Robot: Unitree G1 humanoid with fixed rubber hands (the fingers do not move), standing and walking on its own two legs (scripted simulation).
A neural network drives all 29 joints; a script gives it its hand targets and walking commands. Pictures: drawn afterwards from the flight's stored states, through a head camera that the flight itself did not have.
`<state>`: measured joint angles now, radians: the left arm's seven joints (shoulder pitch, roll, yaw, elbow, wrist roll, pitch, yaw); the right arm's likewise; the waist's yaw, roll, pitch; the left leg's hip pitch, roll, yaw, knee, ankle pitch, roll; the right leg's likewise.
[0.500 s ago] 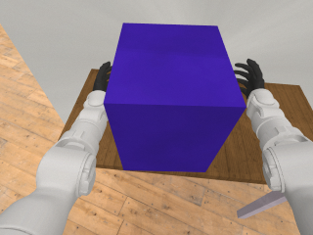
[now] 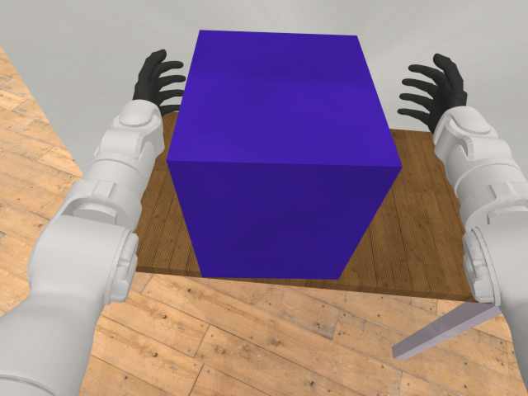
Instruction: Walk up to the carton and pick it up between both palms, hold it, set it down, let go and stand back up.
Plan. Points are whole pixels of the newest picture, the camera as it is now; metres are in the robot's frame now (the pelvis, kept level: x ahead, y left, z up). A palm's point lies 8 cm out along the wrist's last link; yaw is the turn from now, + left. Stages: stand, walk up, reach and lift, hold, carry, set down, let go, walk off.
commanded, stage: set down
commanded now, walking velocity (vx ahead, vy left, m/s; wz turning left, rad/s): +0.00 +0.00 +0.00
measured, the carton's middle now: (274, 164) +0.46 +0.03 +0.08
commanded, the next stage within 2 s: none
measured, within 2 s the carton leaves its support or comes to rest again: neither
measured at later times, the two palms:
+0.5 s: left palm (118, 36) +0.46 +0.22 +0.28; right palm (503, 56) +0.47 -0.23 +0.28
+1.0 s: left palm (116, 130) +0.39 +0.23 +0.19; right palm (475, 139) +0.42 -0.23 +0.20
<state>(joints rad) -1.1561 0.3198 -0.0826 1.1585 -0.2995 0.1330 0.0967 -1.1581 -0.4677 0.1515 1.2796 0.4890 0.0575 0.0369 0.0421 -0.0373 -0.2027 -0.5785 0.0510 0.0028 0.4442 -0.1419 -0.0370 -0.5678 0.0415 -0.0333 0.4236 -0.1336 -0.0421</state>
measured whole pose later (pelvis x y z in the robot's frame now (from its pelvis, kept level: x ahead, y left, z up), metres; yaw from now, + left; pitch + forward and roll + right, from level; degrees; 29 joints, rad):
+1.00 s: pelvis +0.01 +0.01 +0.01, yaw +0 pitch +3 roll -1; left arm -0.68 0.31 0.13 0.27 -0.20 0.68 0.10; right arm -0.77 -0.50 -0.02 0.69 0.44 0.35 0.05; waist 0.01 -0.02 -0.05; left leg -0.28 0.04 0.01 0.37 -0.15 -0.02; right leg -0.26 0.04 -0.01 0.34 -0.13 -0.03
